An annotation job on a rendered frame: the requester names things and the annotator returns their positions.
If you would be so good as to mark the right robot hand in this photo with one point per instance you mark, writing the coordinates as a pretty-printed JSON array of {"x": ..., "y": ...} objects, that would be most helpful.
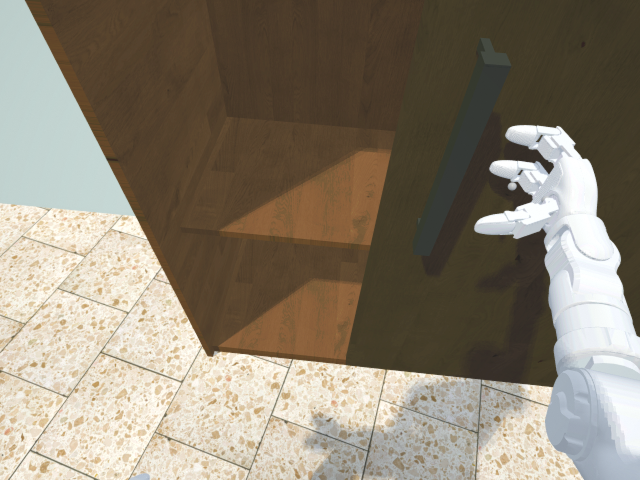
[{"x": 571, "y": 185}]

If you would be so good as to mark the wardrobe door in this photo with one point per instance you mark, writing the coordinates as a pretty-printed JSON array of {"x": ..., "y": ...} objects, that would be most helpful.
[{"x": 477, "y": 307}]

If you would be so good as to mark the robot right upper arm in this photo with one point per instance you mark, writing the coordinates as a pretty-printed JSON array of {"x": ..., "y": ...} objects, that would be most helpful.
[{"x": 594, "y": 417}]

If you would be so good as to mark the robot right forearm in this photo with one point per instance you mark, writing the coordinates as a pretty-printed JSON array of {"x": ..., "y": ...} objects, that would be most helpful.
[{"x": 593, "y": 323}]

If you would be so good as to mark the handle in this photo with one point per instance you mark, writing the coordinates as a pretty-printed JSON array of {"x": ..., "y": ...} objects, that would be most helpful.
[{"x": 487, "y": 80}]

